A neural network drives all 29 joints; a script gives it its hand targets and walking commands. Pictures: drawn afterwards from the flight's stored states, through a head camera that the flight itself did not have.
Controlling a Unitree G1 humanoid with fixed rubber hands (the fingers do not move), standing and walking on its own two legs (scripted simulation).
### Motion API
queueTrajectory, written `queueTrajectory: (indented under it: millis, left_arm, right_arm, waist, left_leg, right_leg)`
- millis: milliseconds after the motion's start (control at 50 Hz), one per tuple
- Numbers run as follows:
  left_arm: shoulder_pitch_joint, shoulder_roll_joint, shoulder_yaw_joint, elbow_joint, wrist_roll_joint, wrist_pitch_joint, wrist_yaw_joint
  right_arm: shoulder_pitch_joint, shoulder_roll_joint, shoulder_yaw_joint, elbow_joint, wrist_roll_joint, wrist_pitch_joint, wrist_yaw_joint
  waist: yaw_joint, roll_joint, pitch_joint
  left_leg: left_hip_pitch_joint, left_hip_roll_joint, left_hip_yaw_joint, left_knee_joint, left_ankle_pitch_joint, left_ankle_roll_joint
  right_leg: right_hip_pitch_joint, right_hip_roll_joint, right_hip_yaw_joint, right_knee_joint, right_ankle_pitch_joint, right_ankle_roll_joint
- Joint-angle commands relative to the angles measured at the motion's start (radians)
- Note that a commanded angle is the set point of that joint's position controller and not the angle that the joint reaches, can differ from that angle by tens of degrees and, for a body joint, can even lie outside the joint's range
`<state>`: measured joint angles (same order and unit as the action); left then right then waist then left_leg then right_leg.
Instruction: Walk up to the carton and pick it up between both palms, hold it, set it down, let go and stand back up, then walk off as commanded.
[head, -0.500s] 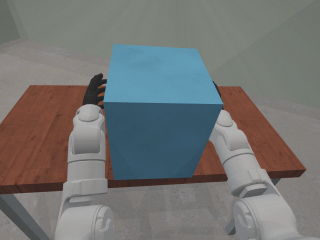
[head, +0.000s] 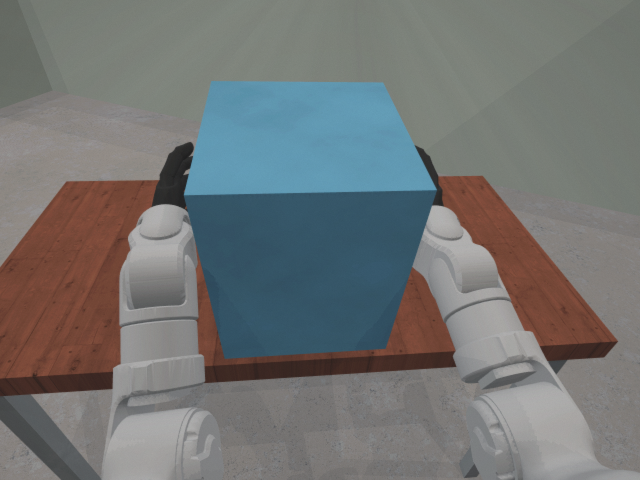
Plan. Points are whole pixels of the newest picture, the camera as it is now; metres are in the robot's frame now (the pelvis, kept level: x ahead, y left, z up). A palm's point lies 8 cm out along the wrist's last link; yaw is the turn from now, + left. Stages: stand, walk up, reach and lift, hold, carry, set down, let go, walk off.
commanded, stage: reach and lift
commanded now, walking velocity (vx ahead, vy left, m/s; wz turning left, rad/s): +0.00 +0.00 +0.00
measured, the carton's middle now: (303, 222) +0.37 +0.00 +0.20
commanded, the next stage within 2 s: hold in 0.52 s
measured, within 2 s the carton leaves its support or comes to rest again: neither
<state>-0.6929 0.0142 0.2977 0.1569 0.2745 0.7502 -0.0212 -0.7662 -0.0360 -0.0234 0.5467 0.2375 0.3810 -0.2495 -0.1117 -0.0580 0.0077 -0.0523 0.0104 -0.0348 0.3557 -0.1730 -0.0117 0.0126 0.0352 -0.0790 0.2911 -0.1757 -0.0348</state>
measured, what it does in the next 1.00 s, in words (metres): stands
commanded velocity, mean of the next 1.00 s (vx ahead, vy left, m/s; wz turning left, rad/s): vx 0.00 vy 0.00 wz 0.00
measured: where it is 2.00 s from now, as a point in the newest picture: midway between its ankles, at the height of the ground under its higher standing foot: outside the picture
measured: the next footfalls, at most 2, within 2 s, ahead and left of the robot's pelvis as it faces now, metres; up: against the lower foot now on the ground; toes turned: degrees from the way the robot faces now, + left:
none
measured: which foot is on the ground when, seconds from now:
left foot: down 0.00-1.00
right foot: down 0.00-1.00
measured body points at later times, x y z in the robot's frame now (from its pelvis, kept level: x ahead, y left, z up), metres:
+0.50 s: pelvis -0.01 +0.00 +0.00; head -0.06 +0.03 +0.45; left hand +0.39 +0.15 +0.24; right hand +0.39 -0.14 +0.23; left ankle +0.02 +0.12 -0.75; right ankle +0.00 -0.09 -0.75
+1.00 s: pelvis +0.00 +0.00 +0.00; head -0.08 +0.02 +0.44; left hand +0.36 +0.15 +0.25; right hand +0.36 -0.15 +0.25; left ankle +0.02 +0.12 -0.75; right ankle +0.00 -0.09 -0.75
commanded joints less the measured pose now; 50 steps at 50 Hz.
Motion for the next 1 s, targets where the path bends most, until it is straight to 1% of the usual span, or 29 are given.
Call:
queueTrajectory:
  millis: [0,60,100,120,140,180,220,240,260,280,300,340,420,440,480,500,540,560,600,680,700,780,820,840,900,920,940,960,980]
  left_arm:
    - [-0.754,-0.553,-0.496,-0.116,-0.162,-0.07,-0.135]
    - [-0.721,-0.51,-0.406,-0.048,-0.1,-0.045,-0.147]
    - [-0.704,-0.531,-0.437,-0.108,-0.122,-0.039,-0.153]
    - [-0.735,-0.533,-0.426,-0.087,-0.104,-0.034,-0.151]
    - [-0.78,-0.544,-0.441,-0.102,-0.115,-0.037,-0.147]
    - [-0.798,-0.558,-0.457,-0.078,-0.147,-0.049,-0.139]
    - [-0.852,-0.555,-0.448,-0.039,-0.154,-0.057,-0.133]
    - [-0.854,-0.566,-0.452,-0.036,-0.154,-0.055,-0.126]
    - [-0.801,-0.546,-0.412,0.023,-0.133,-0.046,-0.128]
    - [-0.81,-0.553,-0.407,-0.019,-0.133,-0.053,-0.128]
    - [-0.799,-0.542,-0.411,0.035,-0.14,-0.054,-0.126]
    - [-0.85,-0.55,-0.433,-0.028,-0.158,-0.06,-0.124]
    - [-0.844,-0.588,-0.451,-0.038,-0.165,-0.053,-0.111]
    - [-0.845,-0.573,-0.443,-0.036,-0.164,-0.05,-0.113]
    - [-0.842,-0.577,-0.466,-0.069,-0.169,-0.038,-0.116]
    - [-0.838,-0.553,-0.441,-0.032,-0.156,-0.035,-0.119]
    - [-0.842,-0.564,-0.448,-0.066,-0.163,-0.034,-0.122]
    - [-0.835,-0.58,-0.492,-0.178,-0.188,-0.038,-0.12]
    - [-0.748,-0.573,-0.494,-0.125,-0.167,-0.008,-0.12]
    - [-0.796,-0.535,-0.472,-0.213,-0.14,0.012,-0.136]
    - [-0.747,-0.54,-0.489,-0.237,-0.157,0.017,-0.134]
    - [-0.723,-0.528,-0.474,-0.226,-0.135,0.055,-0.147]
    - [-0.699,-0.51,-0.442,-0.219,-0.121,0.065,-0.16]
    - [-0.699,-0.491,-0.409,-0.171,-0.109,0.076,-0.169]
    - [-0.786,-0.502,-0.438,-0.216,-0.136,0.07,-0.171]
    - [-0.769,-0.506,-0.446,-0.223,-0.142,0.071,-0.171]
    - [-0.797,-0.513,-0.457,-0.22,-0.152,0.07,-0.17]
    - [-0.772,-0.518,-0.444,-0.197,-0.155,0.068,-0.164]
    - [-0.781,-0.516,-0.457,-0.217,-0.152,0.069,-0.159]
  right_arm:
    - [-0.787,0.582,0.353,-0.316,0.09,-0.039,0.092]
    - [-0.8,0.566,0.308,-0.222,0.063,-0.019,0.106]
    - [-0.818,0.585,0.34,-0.296,0.079,-0.026,0.105]
    - [-0.798,0.567,0.314,-0.228,0.08,-0.017,0.105]
    - [-0.822,0.573,0.323,-0.233,0.092,-0.021,0.111]
    - [-0.879,0.592,0.323,-0.262,0.097,-0.031,0.116]
    - [-0.915,0.608,0.297,-0.226,0.065,-0.031,0.122]
    - [-0.923,0.599,0.292,-0.216,0.07,-0.034,0.127]
    - [-0.912,0.581,0.281,-0.18,0.053,-0.027,0.132]
    - [-0.889,0.61,0.304,-0.185,0.068,-0.027,0.133]
    - [-0.913,0.585,0.289,-0.185,0.065,-0.027,0.132]
    - [-0.928,0.609,0.308,-0.215,0.069,-0.032,0.128]
    - [-0.943,0.59,0.303,-0.214,0.094,-0.027,0.131]
    - [-0.9,0.584,0.307,-0.168,0.106,-0.013,0.126]
    - [-0.876,0.566,0.289,-0.175,0.098,-0.007,0.125]
    - [-0.894,0.562,0.283,-0.162,0.093,-0.002,0.124]
    - [-0.931,0.597,0.322,-0.252,0.119,-0.006,0.118]
    - [-0.879,0.618,0.361,-0.304,0.158,0.003,0.11]
    - [-0.879,0.583,0.371,-0.337,0.183,0.023,0.088]
    - [-0.842,0.583,0.382,-0.329,0.191,0.056,0.081]
    - [-0.831,0.586,0.402,-0.382,0.219,0.065,0.079]
    - [-0.783,0.566,0.388,-0.353,0.211,0.109,0.073]
    - [-0.804,0.573,0.383,-0.384,0.195,0.121,0.07]
    - [-0.813,0.556,0.369,-0.351,0.186,0.131,0.074]
    - [-0.826,0.567,0.352,-0.348,0.195,0.139,0.084]
    - [-0.845,0.57,0.358,-0.38,0.193,0.136,0.085]
    - [-0.874,0.586,0.377,-0.404,0.205,0.134,0.087]
    - [-0.883,0.593,0.38,-0.421,0.198,0.129,0.086]
    - [-0.856,0.584,0.371,-0.399,0.194,0.138,0.089]
  waist:
    - [-0.029,0.122,-0.472]
    - [-0.002,0.103,-0.365]
    - [0.002,0.087,-0.423]
    - [-0.012,0.116,-0.383]
    - [-0.004,0.129,-0.413]
    - [0.006,0.111,-0.454]
    - [-0.004,0.09,-0.422]
    - [0.003,0.112,-0.417]
    - [0.011,0.081,-0.381]
    - [0.026,0.078,-0.456]
    - [0.02,0.068,-0.421]
    - [0.01,0.081,-0.49]
    - [0.009,0.124,-0.535]
    - [-0.01,0.101,-0.521]
    - [-0.028,0.129,-0.503]
    - [-0.012,0.116,-0.448]
    - [-0.005,0.095,-0.518]
    - [-0.014,0.09,-0.601]
    - [-0.008,0.129,-0.53]
    - [0.0,0.122,-0.5]
    - [0.004,0.117,-0.5]
    - [-0.017,0.11,-0.395]
    - [0.013,0.077,-0.39]
    - [0.013,0.068,-0.348]
    - [0.003,0.086,-0.379]
    - [0.017,0.071,-0.407]
    - [0.006,0.094,-0.43]
    - [0.025,0.068,-0.436]
    - [0.023,0.094,-0.458]
  left_leg:
    - [0.134,-0.056,0.023,0.003,0.273,-0.024]
    - [0.094,-0.054,0.041,-0.042,0.15,0.001]
    - [0.102,-0.051,0.036,-0.029,0.225,-0.005]
    - [0.108,-0.049,0.04,-0.032,0.214,-0.007]
    - [0.126,-0.043,0.035,-0.025,0.224,-0.017]
    - [0.117,-0.04,0.032,-0.022,0.234,-0.018]
    - [0.076,-0.037,0.036,-0.041,0.121,0.001]
    - [0.105,-0.03,0.037,-0.051,0.146,-0.005]
    - [0.087,-0.032,0.035,-0.056,0.128,0.0]
    - [0.103,-0.034,0.043,-0.048,0.159,0.0]
    - [0.079,-0.034,0.04,-0.05,0.132,0.0]
    - [0.096,-0.043,0.037,-0.036,0.153,0.001]
    - [0.138,-0.03,0.026,-0.017,0.229,-0.021]
    - [0.14,-0.031,0.029,-0.015,0.221,-0.016]
    - [0.133,-0.031,0.031,-0.013,0.248,-0.036]
    - [0.102,-0.037,0.034,-0.026,0.193,-0.026]
    - [0.116,-0.049,0.039,-0.02,0.221,-0.013]
    - [0.147,-0.047,0.033,0.012,0.329,-0.022]
    - [0.153,-0.055,0.03,0.024,0.351,-0.032]
    - [0.14,-0.055,0.039,-0.002,0.29,-0.023]
    - [0.123,-0.054,0.03,0.005,0.314,-0.024]
    - [0.123,-0.05,0.02,-0.004,0.279,-0.029]
    - [0.114,-0.048,0.035,-0.022,0.245,-0.015]
    - [0.085,-0.048,0.039,-0.036,0.187,-0.004]
    - [0.077,-0.043,0.036,-0.038,0.186,-0.013]
    - [0.075,-0.042,0.034,-0.033,0.205,-0.012]
    - [0.083,-0.046,0.038,-0.027,0.213,-0.011]
    - [0.083,-0.041,0.042,-0.029,0.223,-0.012]
    - [0.092,-0.04,0.043,-0.027,0.243,-0.022]
  right_leg:
    - [0.081,0.002,0.022,0.003,0.38,0.103]
    - [0.042,-0.006,0.024,-0.028,0.209,0.103]
    - [0.085,0.006,0.012,-0.008,0.272,0.098]
    - [0.074,0.012,0.015,-0.01,0.242,0.093]
    - [0.054,0.02,0.009,-0.004,0.232,0.088]
    - [0.042,0.027,0.003,-0.012,0.206,0.083]
    - [0.022,0.016,0.013,-0.026,0.11,0.088]
    - [-0.004,0.024,0.005,-0.024,0.108,0.079]
    - [-0.004,0.021,0.008,-0.029,0.103,0.082]
    - [0.036,0.023,0.011,-0.014,0.138,0.086]
    - [0.013,0.023,0.015,-0.033,0.115,0.087]
    - [0.055,0.019,0.014,-0.022,0.153,0.09]
    - [0.024,0.032,0.015,-0.011,0.175,0.078]
    - [0.032,0.033,0.015,-0.018,0.178,0.083]
    - [0.042,0.029,0.012,-0.009,0.205,0.08]
    - [0.043,0.023,0.016,-0.022,0.171,0.084]
    - [0.089,0.02,0.022,-0.014,0.24,0.099]
    - [0.127,0.027,0.024,0.014,0.363,0.103]
    - [0.122,0.02,0.028,0.006,0.431,0.103]
    - [0.127,0.02,0.026,0.011,0.376,0.109]
    - [0.136,0.02,0.037,0.019,0.429,0.11]
    - [0.101,0.021,0.03,0.008,0.398,0.112]
    - [0.095,0.012,0.033,0.001,0.383,0.12]
    - [0.085,0.016,0.032,-0.011,0.303,0.114]
    - [0.062,0.02,0.03,0.001,0.278,0.107]
    - [0.083,0.026,0.028,0.001,0.278,0.105]
    - [0.076,0.027,0.028,0.002,0.276,0.105]
    - [0.093,0.032,0.026,0.002,0.282,0.102]
    - [0.094,0.032,0.026,0.011,0.301,0.1]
